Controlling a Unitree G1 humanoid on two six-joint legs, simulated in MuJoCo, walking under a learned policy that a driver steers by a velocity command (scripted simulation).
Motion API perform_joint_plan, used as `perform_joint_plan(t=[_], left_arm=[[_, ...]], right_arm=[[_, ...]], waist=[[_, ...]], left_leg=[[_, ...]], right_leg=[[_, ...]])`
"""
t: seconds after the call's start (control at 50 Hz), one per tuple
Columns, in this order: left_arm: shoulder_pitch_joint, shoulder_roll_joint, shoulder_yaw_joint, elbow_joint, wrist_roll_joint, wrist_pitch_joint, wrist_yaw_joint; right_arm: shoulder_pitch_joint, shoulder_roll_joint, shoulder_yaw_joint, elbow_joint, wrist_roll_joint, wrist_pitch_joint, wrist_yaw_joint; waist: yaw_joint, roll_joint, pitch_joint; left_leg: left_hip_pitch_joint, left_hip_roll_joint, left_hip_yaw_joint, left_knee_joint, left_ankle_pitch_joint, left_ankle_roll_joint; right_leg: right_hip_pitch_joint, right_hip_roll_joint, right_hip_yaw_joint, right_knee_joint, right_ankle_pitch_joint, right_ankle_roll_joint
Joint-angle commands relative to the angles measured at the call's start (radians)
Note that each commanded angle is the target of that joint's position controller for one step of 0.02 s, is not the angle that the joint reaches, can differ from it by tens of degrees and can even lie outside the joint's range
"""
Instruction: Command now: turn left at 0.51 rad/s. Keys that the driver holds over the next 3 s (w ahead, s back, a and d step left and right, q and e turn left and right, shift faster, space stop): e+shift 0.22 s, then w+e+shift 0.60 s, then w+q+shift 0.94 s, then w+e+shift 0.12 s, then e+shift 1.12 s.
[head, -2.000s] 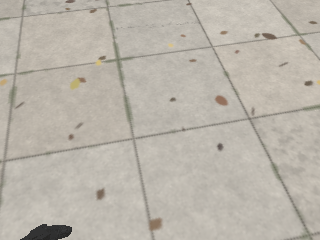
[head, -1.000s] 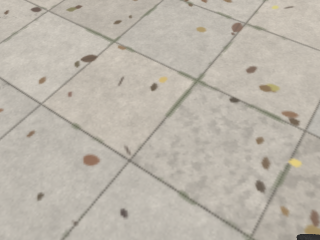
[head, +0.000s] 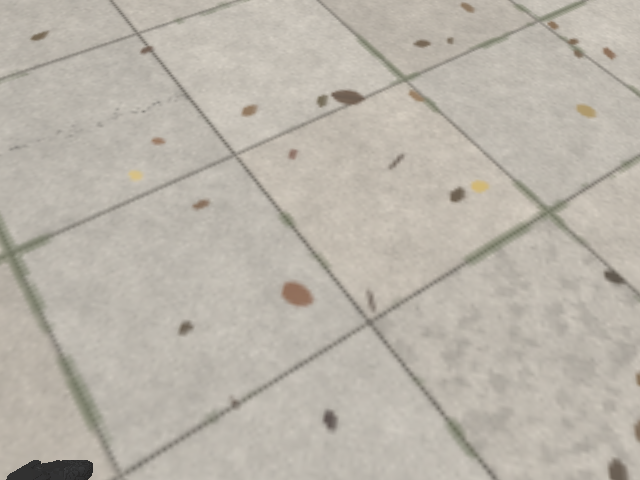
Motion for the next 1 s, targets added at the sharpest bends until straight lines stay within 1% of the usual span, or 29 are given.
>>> perform_joint_plan(t=[0.02,0.1,0.14,0.18,0.22,0.28,0.32,0.34,0.36,0.38,0.4,0.44,0.46,0.48,0.52,0.56,0.62,0.66,0.68,0.7,0.72,0.74,0.76,0.78,0.8,0.84,0.88,0.94,1.0], left_arm=[[0.068,0.065,0.012,-0.019,-0.006,-0.001,0.000],[0.057,0.013,-0.021,-0.011,-0.013,0.010,-0.014],[0.036,0.039,-0.020,-0.020,-0.022,0.012,-0.021],[0.017,0.093,-0.008,-0.043,-0.034,0.011,-0.022],[0.036,0.102,-0.005,-0.052,-0.040,0.005,-0.025],[0.113,0.067,-0.016,-0.026,-0.055,-0.001,-0.040],[0.241,0.054,-0.012,0.030,-0.063,-0.014,-0.042],[0.380,0.084,0.000,0.081,-0.058,-0.029,-0.037],[0.491,0.199,0.035,0.106,-0.047,-0.054,-0.043],[0.477,0.175,0.024,0.082,-0.024,-0.078,-0.053],[0.428,0.139,0.015,0.064,-0.018,-0.093,-0.049],[0.417,0.115,0.009,0.049,-0.039,-0.091,-0.041],[0.379,0.161,0.023,0.073,0.020,-0.053,-0.043],[0.387,0.144,0.018,0.075,0.012,-0.042,-0.043],[0.410,0.110,0.008,0.097,-0.003,-0.037,-0.044],[0.423,0.115,0.012,0.112,-0.005,-0.035,-0.044],[0.427,0.148,0.024,0.126,-0.003,-0.036,-0.038],[0.376,0.164,0.029,0.123,-0.008,-0.043,-0.034],[0.324,0.186,0.033,0.113,-0.008,-0.049,-0.035],[0.288,0.205,0.038,0.107,-0.010,-0.056,-0.040],[0.248,0.191,0.033,0.099,-0.010,-0.066,-0.048],[0.273,0.039,-0.005,0.051,-0.029,-0.079,-0.044],[0.285,0.011,-0.030,0.017,-0.037,-0.070,-0.049],[0.233,0.056,-0.024,0.039,-0.015,-0.052,-0.049],[0.198,0.076,-0.021,0.045,0.007,-0.041,-0.061],[0.152,0.052,-0.027,0.041,0.034,-0.025,-0.089],[0.109,0.006,-0.048,0.020,0.035,-0.018,-0.106],[-0.018,0.020,-0.061,-0.039,0.039,-0.020,-0.112],[-0.157,0.021,-0.091,-0.087,0.037,-0.037,-0.135]], right_arm=[[-0.071,-0.128,-0.026,-0.080,-0.012,-0.015,-0.023],[-0.078,-0.033,0.023,-0.034,-0.039,-0.024,-0.013],[-0.070,-0.050,0.025,-0.010,-0.052,-0.032,0.001],[-0.074,-0.110,0.008,0.003,-0.044,-0.030,0.003],[-0.067,-0.138,-0.004,0.012,-0.026,-0.021,-0.007],[-0.019,-0.155,-0.016,0.019,0.006,-0.029,-0.013],[-0.096,-0.111,-0.007,0.004,0.011,-0.051,-0.006],[-0.163,-0.052,0.004,-0.021,0.007,-0.064,-0.001],[-0.262,0.001,0.016,-0.092,0.020,-0.096,0.009],[-0.301,-0.041,0.009,-0.106,0.032,-0.134,0.014],[-0.276,-0.050,0.006,-0.096,0.038,-0.163,0.028],[-0.272,-0.053,0.005,-0.078,-0.003,-0.194,0.043],[-0.217,-0.059,0.017,-0.036,-0.118,-0.137,0.059],[-0.195,-0.038,0.019,-0.032,-0.117,-0.111,0.069],[-0.218,-0.024,0.033,-0.049,-0.081,-0.082,0.076],[-0.281,-0.022,0.044,-0.071,-0.060,-0.076,0.076],[-0.359,-0.038,0.052,-0.108,-0.050,-0.084,0.073],[-0.286,-0.066,0.045,-0.100,-0.042,-0.092,0.060],[-0.182,-0.091,0.034,-0.073,-0.038,-0.096,0.047],[0.004,-0.136,0.013,-0.019,-0.037,-0.102,0.028],[0.224,-0.193,-0.012,0.029,-0.046,-0.107,0.004],[0.398,-0.295,-0.039,0.044,-0.083,-0.113,-0.013],[0.266,-0.295,-0.030,0.024,-0.084,-0.106,-0.011],[0.131,-0.193,-0.011,0.005,-0.080,-0.100,-0.011],[0.108,-0.126,0.004,0.011,-0.074,-0.098,-0.010],[0.146,-0.071,0.023,0.063,-0.070,-0.110,-0.006],[0.201,-0.027,0.037,0.122,-0.058,-0.139,0.011],[0.234,-0.051,0.033,0.164,-0.041,-0.160,0.018],[0.217,-0.069,0.030,0.176,-0.022,-0.161,0.026]], waist=[[0.021,0.137,-0.219],[-0.003,0.171,-0.199],[-0.027,0.185,-0.140],[-0.036,0.186,-0.074],[-0.029,0.165,-0.063],[-0.027,0.157,-0.087],[0.046,0.120,-0.029],[0.098,-0.006,-0.024],[0.130,-0.251,0.003],[0.145,-0.175,0.033],[0.111,-0.134,0.037],[0.099,-0.028,-0.006],[0.074,-0.002,-0.001],[0.071,-0.034,-0.010],[0.076,-0.069,-0.001],[0.100,-0.077,0.012],[0.127,-0.114,0.018],[0.078,-0.126,-0.007],[0.018,-0.124,-0.048],[-0.073,-0.075,-0.146],[-0.189,-0.001,-0.276],[-0.217,0.284,-0.456],[-0.109,0.401,-0.419],[-0.070,0.251,-0.237],[-0.061,0.127,-0.156],[-0.038,0.124,-0.066],[-0.021,0.153,-0.012],[0.006,0.122,0.052],[0.012,0.095,0.074]], left_leg=[[0.166,0.228,-0.187,-0.129,0.343,0.164],[0.095,0.215,-0.121,-0.147,0.184,0.147],[0.055,0.234,-0.130,-0.171,0.058,0.157],[0.072,0.265,-0.159,-0.160,0.041,0.172],[0.139,0.298,-0.176,-0.113,0.179,0.180],[0.144,0.327,-0.241,-0.184,-0.488,0.155],[-0.002,0.284,-0.177,-0.125,-0.568,0.110],[-0.147,0.199,-0.051,0.099,-0.486,0.058],[-0.439,-0.007,0.129,0.447,-0.349,-0.039],[-0.613,-0.007,-0.009,0.577,-0.348,-0.025],[-0.663,0.029,-0.048,0.617,-0.245,-0.014],[-0.662,0.050,-0.035,0.570,-0.129,-0.022],[-0.557,0.081,0.021,0.534,-0.085,-0.049],[-0.481,0.062,0.054,0.516,-0.065,-0.073],[-0.435,0.052,0.086,0.463,-0.051,-0.111],[-0.397,0.046,0.097,0.347,-0.008,-0.132],[-0.300,0.033,0.100,0.171,0.029,-0.128],[-0.127,0.027,0.088,0.096,0.048,-0.105],[0.040,0.006,0.092,0.075,0.011,-0.088],[0.287,-0.008,0.101,0.067,-0.014,-0.066],[0.581,0.072,0.037,0.090,-0.095,-0.041],[0.823,0.385,-0.393,-0.067,-0.692,0.009],[0.682,0.508,-0.827,-0.307,-0.900,0.040],[0.522,0.484,-0.730,-0.286,-0.831,0.051],[0.419,0.449,-0.545,-0.254,-0.658,0.058],[0.275,0.357,-0.318,-0.290,-0.410,0.056],[0.217,0.321,-0.246,-0.334,-0.316,0.074],[0.236,0.315,-0.161,-0.394,-0.181,0.119],[0.065,0.233,-0.021,-0.487,0.072,0.105]], right_leg=[[0.013,-0.011,-0.010,-0.054,0.096,0.025],[0.176,-0.072,-0.021,-0.257,0.143,0.023],[0.227,-0.069,-0.037,-0.325,0.123,0.005],[0.184,-0.049,-0.061,-0.356,0.046,-0.017],[0.150,-0.035,-0.078,-0.394,0.013,-0.035],[0.184,-0.018,-0.120,-0.441,-0.010,-0.110],[0.327,-0.017,-0.099,-0.550,-0.067,-0.190],[0.464,-0.095,0.065,-0.660,-0.162,-0.248],[0.599,-0.289,0.602,-0.895,-0.484,-0.399],[0.692,-0.343,0.792,-0.986,-0.487,-0.439],[0.750,-0.324,0.728,-0.962,-0.349,-0.415],[0.800,-0.256,0.570,-0.921,-0.140,-0.370],[0.690,-0.184,0.446,-0.924,-0.032,-0.312],[0.628,-0.136,0.393,-0.928,0.041,-0.301],[0.553,-0.098,0.351,-0.936,0.120,-0.308],[0.507,-0.083,0.345,-0.943,0.131,-0.310],[0.487,-0.102,0.384,-0.936,0.200,-0.302],[0.450,-0.126,0.401,-0.900,0.354,-0.271],[0.400,-0.120,0.381,-0.823,0.539,-0.244],[0.337,-0.078,0.338,-0.631,0.706,-0.213],[0.188,0.009,0.276,-0.338,0.677,-0.183],[-0.046,0.137,0.167,0.052,0.125,-0.167],[-0.158,0.122,0.121,0.214,-0.103,-0.178],[-0.202,0.046,0.087,0.271,0.004,-0.184],[-0.194,-0.008,0.053,0.236,0.071,-0.182],[-0.153,-0.057,0.046,0.170,0.106,-0.167],[-0.157,-0.052,0.092,0.099,0.121,-0.158],[-0.273,-0.029,0.101,-0.034,0.182,-0.134],[0.000,-0.045,-0.087,-0.366,0.343,-0.115]])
